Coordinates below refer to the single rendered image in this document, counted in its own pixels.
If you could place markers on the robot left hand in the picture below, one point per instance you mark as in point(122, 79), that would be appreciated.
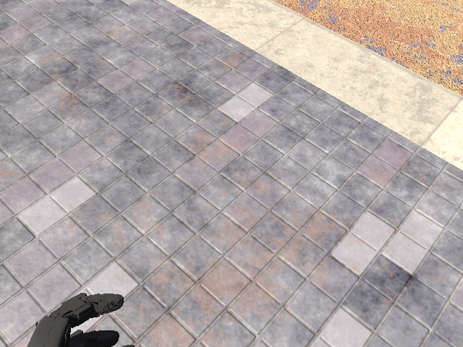
point(54, 330)

